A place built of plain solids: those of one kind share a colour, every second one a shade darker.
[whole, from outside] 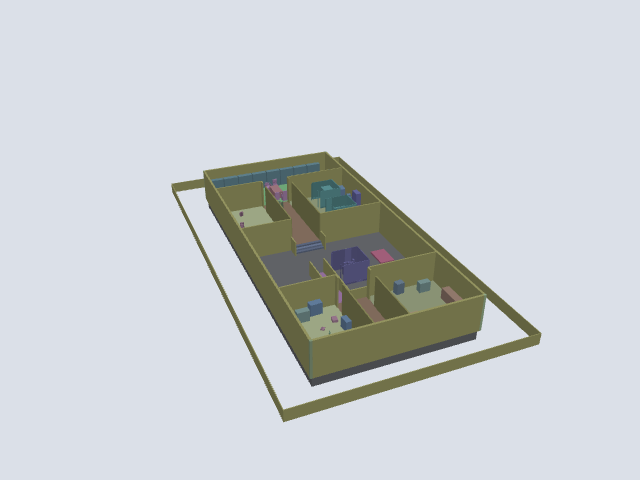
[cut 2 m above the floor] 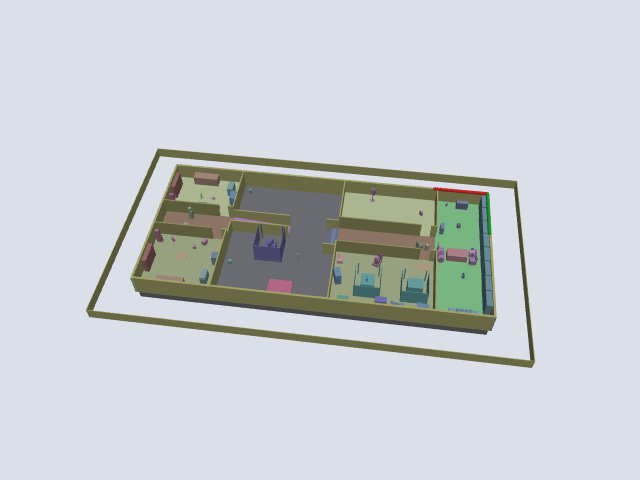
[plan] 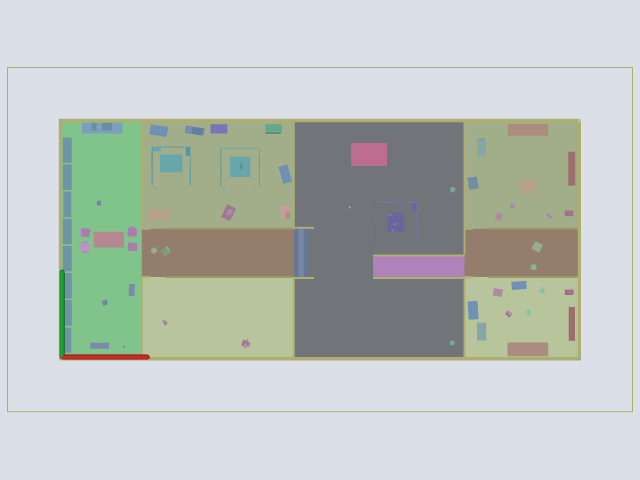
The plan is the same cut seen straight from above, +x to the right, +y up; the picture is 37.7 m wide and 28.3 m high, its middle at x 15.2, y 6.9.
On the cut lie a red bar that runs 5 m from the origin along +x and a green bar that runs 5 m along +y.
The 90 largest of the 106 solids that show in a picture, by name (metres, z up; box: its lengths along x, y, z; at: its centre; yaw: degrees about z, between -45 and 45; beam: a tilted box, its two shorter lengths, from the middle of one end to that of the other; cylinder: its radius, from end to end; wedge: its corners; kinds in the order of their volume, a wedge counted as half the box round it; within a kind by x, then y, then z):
{
 "wall_1": {"box": [0.06, 20.36, 1.05], "at": [-3.23, 6.92, 0.47]},
 "wall_2": {"box": [0.2, 13.84, 3.35], "at": [-0.1, 6.92, 1.63]},
 "wall_3": {"box": [0.12, 4.72, 3.35], "at": [4.7, 2.36, 1.63]},
 "wall_4": {"box": [0.12, 6.28, 3.35], "at": [4.7, 10.7, 1.63]},
 "wall_5": {"box": [0.5, 0.12, 3.35], "at": [4.95, 4.72, 1.63]},
 "wall_6": {"box": [0.5, 0.12, 3.35], "at": [4.95, 7.57, 1.63]},
 "wall_7": {"box": [7.56, 0.12, 3.35], "at": [9.88, 4.72, 1.63]},
 "wall_8": {"box": [7.56, 0.12, 3.35], "at": [9.88, 7.57, 1.63]},
 "wall_9": {"box": [0.12, 4.72, 3.35], "at": [13.65, 2.36, 1.63]},
 "wall_10": {"box": [0.12, 6.28, 3.35], "at": [13.65, 10.7, 1.63]},
 "wall_11": {"box": [1.2, 0.12, 1.5], "at": [14.25, 4.66, 0.7]},
 "wall_12": {"box": [1.2, 0.12, 1.5], "at": [14.25, 7.63, 0.7]},
 "wall_13": {"box": [36.91, 0.06, 1.05], "at": [15.2, -3.23, 0.47]},
 "wall_14": {"box": [30.39, 0.2, 3.35], "at": [15.2, -0.1, 1.63]},
 "wall_15": {"box": [30.39, 0.2, 3.35], "at": [15.2, 13.94, 1.63]},
 "wall_16": {"box": [36.91, 0.06, 1.05], "at": [15.2, 17.07, 0.47]},
 "wall_17": {"box": [5.4, 0.12, 1.5], "at": [21.03, 4.66, 0.7]},
 "wall_18": {"box": [5.4, 0.12, 1.5], "at": [21.03, 5.98, 0.7]},
 "wall_19": {"box": [0.12, 4.72, 3.35], "at": [23.73, 2.36, 1.63]},
 "wall_20": {"box": [0.12, 1.52, 1.5], "at": [23.73, 6.81, 0.7]},
 "wall_21": {"box": [0.12, 6.28, 3.35], "at": [23.73, 10.7, 1.63]},
 "wall_22": {"box": [0.5, 0.12, 3.35], "at": [23.98, 4.72, 1.63]},
 "wall_23": {"box": [0.5, 0.12, 3.35], "at": [23.98, 7.57, 1.63]},
 "wall_24": {"box": [5.27, 0.12, 3.35], "at": [27.76, 4.72, 1.63]},
 "wall_25": {"box": [5.27, 0.12, 3.35], "at": [27.76, 7.57, 1.63]},
 "wall_26": {"box": [0.2, 13.84, 3.35], "at": [30.49, 6.92, 1.63]},
 "wall_27": {"box": [0.06, 20.36, 1.05], "at": [33.62, 6.92, 0.47]},
 "lab_1": {"box": [8.96, 4.72, 0.5], "at": [9.18, 2.36, 0.2]},
 "lab_2": {"box": [8.96, 6.28, 0.5], "at": [9.18, 10.7, 0.2]},
 "lab_3": {"box": [6.67, 4.72, 0.5], "at": [27.06, 2.36, 0.2]},
 "lab_4": {"box": [6.67, 6.28, 0.5], "at": [27.06, 10.7, 0.2]},
 "break_1": {"box": [4.7, 13.84, 0.5], "at": [2.35, 6.92, 0.2]},
 "corridor_1": {"box": [8.96, 2.85, 0.5], "at": [9.18, 6.14, 0.2]},
 "corridor_2": {"box": [6.67, 2.85, 0.5], "at": [27.06, 6.14, 0.2]},
 "lockers_break_1": {"box": [0.47, 1.5, 1.85], "at": [0.3, 1.0, 1.32]},
 "lockers_break_2": {"box": [0.52, 1.52, 1.85], "at": [0.3, 2.6, 1.32]},
 "lockers_break_3": {"box": [0.52, 1.52, 1.85], "at": [0.3, 4.2, 1.32]},
 "lockers_break_4": {"box": [0.52, 1.5, 1.85], "at": [0.3, 5.8, 1.32]},
 "lockers_break_5": {"box": [0.52, 1.5, 1.85], "at": [0.3, 7.4, 1.32]},
 "lockers_break_6": {"box": [0.47, 1.52, 1.85], "at": [0.3, 9.0, 1.32]},
 "lockers_break_7": {"box": [0.52, 1.5, 1.85], "at": [0.3, 10.6, 1.32]},
 "lockers_break_8": {"box": [0.52, 1.5, 1.85], "at": [0.3, 12.2, 1.32]},
 "cell_lab_1": {"box": [0.045, 2.26, 2.0], "at": [5.3, 11.24, 1.4]},
 "cell_lab_2": {"box": [1.32, 1.05, 1.6], "at": [6.43, 11.41, 1.2]},
 "cell_lab_3": {"box": [2.26, 0.045, 2.0], "at": [6.43, 12.37, 1.4]},
 "cell_lab_4": {"box": [0.045, 2.26, 2.0], "at": [7.56, 11.24, 1.4]},
 "cell_lab_5": {"box": [0.04, 2.26, 2.01], "at": [9.36, 11.19, 1.41]},
 "cell_lab_6": {"box": [1.2, 1.2, 1.12], "at": [10.49, 11.21, 0.96]},
 "cell_lab_7": {"box": [2.26, 0.04, 2.01], "at": [10.49, 12.32, 1.41]},
 "cell_lab_8": {"box": [0.04, 2.26, 2.01], "at": [11.62, 11.19, 1.41]},
 "shelf_lab_1": {"box": [0.37, 2.0, 1.87], "at": [30.04, 1.96, 1.33]},
 "shelf_lab_2": {"box": [0.41, 1.95, 1.37], "at": [30.04, 11.1, 1.09]},
 "shelf_lab_3": {"box": [0.41, 2.0, 1.98], "at": [30.04, 11.1, 1.39]},
 "bench_lab_1": {"box": [2.4, 0.81, 0.96], "at": [27.46, 0.45, 0.88]},
 "bench_lab_2": {"box": [2.4, 0.69, 1.06], "at": [27.46, 13.39, 0.93]},
 "cart_1": {"box": [1.02, 0.6, 1.06], "at": [5.7, 13.35, 0.93], "yaw": -8.2},
 "cart_2": {"box": [0.38, 0.4, 1.03], "at": [7.47, 13.39, 0.92], "yaw": -8.6},
 "cart_3": {"box": [1.07, 0.44, 0.84], "at": [7.79, 13.35, 0.82], "yaw": -8.6},
 "cart_4": {"box": [0.55, 1.0, 1.19], "at": [13.16, 10.77, 1.0], "yaw": 15.7},
 "cart_5": {"box": [0.59, 1.05, 1.1], "at": [24.22, 2.77, 0.95], "yaw": 3.5},
 "cart_6": {"box": [0.88, 0.47, 0.97], "at": [26.93, 4.22, 0.88], "yaw": 3.9},
 "kitchenette_break_1": {"box": [2.4, 0.61, 1.03], "at": [2.35, 13.48, 0.91]},
 "kitchenette_break_2": {"box": [0.6, 0.45, 1.34], "at": [2.65, 13.59, 1.07]},
 "cell_hall_1": {"box": [0.05, 1.25, 2.07], "at": [18.49, 7.31, 0.98]},
 "cell_hall_2": {"box": [0.045, 2.43, 2.07], "at": [18.49, 7.93, 0.99]},
 "cell_hall_3": {"box": [1.0, 1.12, 0.82], "at": [19.69, 7.95, 0.36]},
 "cell_hall_4": {"box": [2.43, 0.045, 2.07], "at": [19.7, 9.15, 0.99]},
 "cell_hall_5": {"box": [0.045, 2.43, 2.07], "at": [20.92, 7.93, 0.99]},
 "ramp_1": {"wedge": [[18.33, 4.72, -0.05], [18.33, 4.72, 0.0], [18.33, 5.92, -0.05], [18.33, 5.92, 0.0], [23.73, 4.72, -0.05], [23.73, 4.72, 0.45], [23.73, 5.92, -0.05], [23.73, 5.92, 0.45]]},
 "break_table_break_1": {"box": [1.8, 0.93, 0.78], "at": [2.75, 6.92, 0.79]},
 "shelving_bins_1": {"box": [1.0, 0.54, 2.06], "at": [9.24, 13.45, 1.43]},
 "chest_lab_1": {"box": [0.55, 1.06, 1.02], "at": [24.73, 1.5, 0.91]},
 "chest_lab_2": {"box": [0.54, 1.0, 0.95], "at": [24.73, 12.32, 0.87]},
 "clutter_room_break_1": {"box": [1.1, 0.36, 0.85], "at": [2.21, 0.67, 0.82], "yaw": 0.4},
 "clutter_room_break_2": {"box": [1.1, 0.36, 0.86], "at": [2.21, 0.67, 0.83], "yaw": 0.4},
 "clutter_room_break_3": {"box": [0.35, 0.71, 0.89], "at": [4.1, 3.95, 0.85], "yaw": -2.4},
 "steps_1": {"box": [0.3, 2.85, 0.5], "at": [13.79, 6.14, 0.2]},
 "steps_2": {"box": [0.3, 2.85, 0.35], "at": [14.09, 6.14, 0.12]},
 "steps_3": {"box": [0.3, 2.85, 0.2], "at": [14.39, 6.14, 0.05]},
 "onway_lane_1": {"box": [2.11, 1.36, 0.22], "at": [18.1, 11.94, 0.06]},
 "tool_chest_1": {"box": [0.9, 0.45, 1.32], "at": [12.44, 13.5, 1.06]},
 "flight_case_1": {"box": [0.56, 0.72, 1.08], "at": [24.23, 10.25, 0.94], "yaw": 8.1},
 "wall_corner_1": {"box": [0.2, 0.2, 3.35], "at": [-0.1, 13.94, 1.63]},
 "wall_corner_2": {"box": [0.2, 0.2, 3.35], "at": [30.49, -0.1, 1.63]},
 "wall_corner_3": {"box": [0.2, 0.2, 3.35], "at": [30.49, 13.94, 1.63]},
 "break_chair_break_1": {"box": [0.53, 0.53, 0.5], "at": [1.37, 6.47, 0.65]},
 "break_chair_break_2": {"box": [0.5, 0.5, 0.54], "at": [1.37, 7.35, 0.67]},
 "break_chair_break_3": {"box": [0.5, 0.5, 0.51], "at": [4.11, 7.37, 0.66]},
 "drill_lab_1": {"box": [0.38, 0.3, 1.54], "at": [29.97, 8.48, 1.17]},
 "clutter_room_lab_1": {"box": [0.59, 0.84, 0.24], "at": [9.81, 8.5, 0.52], "yaw": -25.9}
}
